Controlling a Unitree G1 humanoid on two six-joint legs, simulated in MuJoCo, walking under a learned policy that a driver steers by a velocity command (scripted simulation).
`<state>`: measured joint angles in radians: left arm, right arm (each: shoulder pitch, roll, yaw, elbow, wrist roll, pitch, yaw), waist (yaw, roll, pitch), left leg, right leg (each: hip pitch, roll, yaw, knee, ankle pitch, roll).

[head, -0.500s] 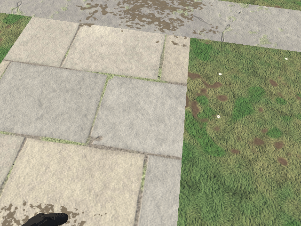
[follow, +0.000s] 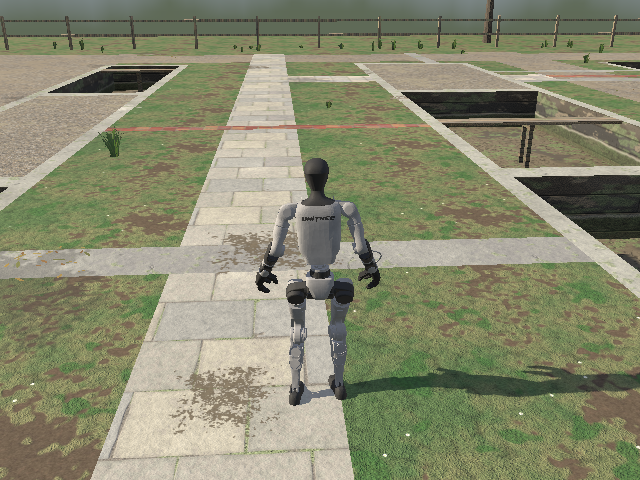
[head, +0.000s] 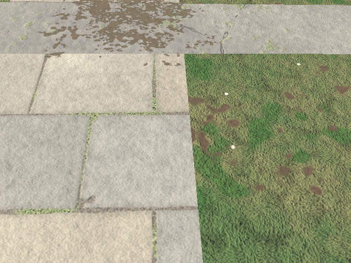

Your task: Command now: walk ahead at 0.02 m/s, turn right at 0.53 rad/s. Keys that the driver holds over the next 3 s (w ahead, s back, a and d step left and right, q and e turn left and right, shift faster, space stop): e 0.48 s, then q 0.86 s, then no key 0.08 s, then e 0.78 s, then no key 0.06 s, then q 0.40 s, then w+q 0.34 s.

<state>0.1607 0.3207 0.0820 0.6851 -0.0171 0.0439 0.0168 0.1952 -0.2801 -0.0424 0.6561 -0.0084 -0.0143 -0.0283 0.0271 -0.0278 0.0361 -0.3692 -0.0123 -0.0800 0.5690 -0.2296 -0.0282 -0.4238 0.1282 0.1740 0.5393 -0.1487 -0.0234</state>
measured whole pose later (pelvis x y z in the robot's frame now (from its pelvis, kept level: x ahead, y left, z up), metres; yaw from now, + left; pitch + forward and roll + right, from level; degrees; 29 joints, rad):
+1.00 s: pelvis -0.01 -0.01 +0.01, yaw -10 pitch +1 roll -1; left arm 0.10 0.31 0.08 0.72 0.00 0.04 0.04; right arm 0.24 -0.29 -0.06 0.68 0.00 0.00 -0.02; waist -0.02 -0.02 0.05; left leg -0.28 -0.01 -0.04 0.53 -0.28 0.02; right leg -0.43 0.05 0.01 1.00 -0.52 0.03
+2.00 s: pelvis -0.04 -0.06 +0.00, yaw -8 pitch +1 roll +1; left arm 0.22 0.31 0.07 0.65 0.01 0.02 -0.02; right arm 0.12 -0.31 -0.08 0.67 0.00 0.03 -0.05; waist 0.02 0.05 0.06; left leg -0.44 0.03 -0.01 1.06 -0.58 -0.06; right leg -0.35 0.03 -0.02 0.65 -0.33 -0.08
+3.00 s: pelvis +0.04 +0.01 +0.01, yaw +1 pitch +2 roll -2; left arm 0.33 0.33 0.08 0.72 -0.02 -0.04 0.00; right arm 0.14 -0.29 -0.04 0.59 0.03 0.00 0.04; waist 0.08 0.00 0.00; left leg -0.47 0.08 0.02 0.71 -0.31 0.00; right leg -0.09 -0.06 -0.14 0.38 -0.32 0.03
